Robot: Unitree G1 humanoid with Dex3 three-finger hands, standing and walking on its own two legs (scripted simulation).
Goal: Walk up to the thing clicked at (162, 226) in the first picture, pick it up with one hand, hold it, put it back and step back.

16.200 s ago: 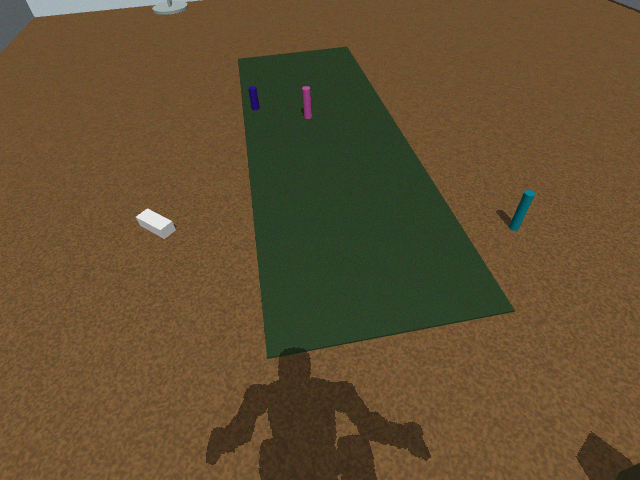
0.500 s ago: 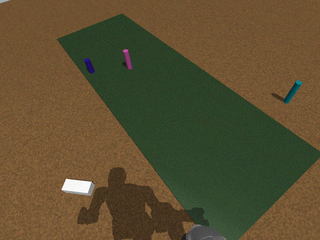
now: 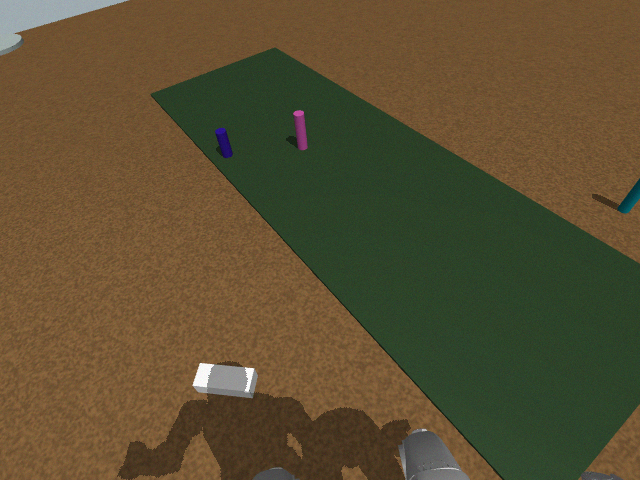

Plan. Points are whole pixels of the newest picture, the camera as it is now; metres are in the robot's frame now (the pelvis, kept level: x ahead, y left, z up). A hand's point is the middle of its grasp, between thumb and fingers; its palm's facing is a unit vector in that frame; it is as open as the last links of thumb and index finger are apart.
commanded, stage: walk up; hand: left
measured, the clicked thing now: (226, 380) +0.52 +0.35 -0.68
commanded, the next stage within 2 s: none
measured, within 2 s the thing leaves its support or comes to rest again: neither
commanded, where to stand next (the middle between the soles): +0.11 +0.15 m, yaw -6 degrees
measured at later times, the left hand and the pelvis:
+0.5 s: hand out of the picture +0.08 +0.50 -0.08, palm faces -0.05 -0.81 -0.59, open 7.4 cm; pelvis +0.00 +0.19 +0.02, yaw -4 degrees
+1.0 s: hand out of the picture +0.18 +0.45 -0.13, palm faces -0.20 -0.91 -0.35, open 7.4 cm; pelvis +0.03 +0.20 +0.02, yaw -9 degrees
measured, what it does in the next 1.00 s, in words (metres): steps to the left: right foot, then left foot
